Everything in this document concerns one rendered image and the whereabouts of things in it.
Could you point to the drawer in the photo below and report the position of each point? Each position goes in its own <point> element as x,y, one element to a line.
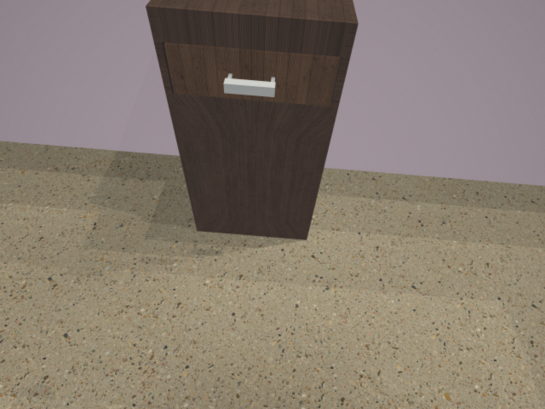
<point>300,78</point>

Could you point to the cabinet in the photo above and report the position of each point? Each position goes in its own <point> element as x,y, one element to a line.
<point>253,167</point>

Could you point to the handle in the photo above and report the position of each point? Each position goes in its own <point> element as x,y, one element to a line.
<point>249,87</point>

